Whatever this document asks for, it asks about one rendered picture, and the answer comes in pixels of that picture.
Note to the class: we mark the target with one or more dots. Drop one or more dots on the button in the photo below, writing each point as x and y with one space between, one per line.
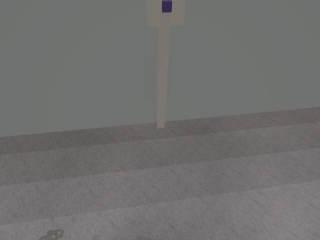
166 6

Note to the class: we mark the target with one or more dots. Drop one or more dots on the left robot hand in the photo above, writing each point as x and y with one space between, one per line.
53 235

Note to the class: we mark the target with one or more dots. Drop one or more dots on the panel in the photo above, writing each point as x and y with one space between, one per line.
163 21

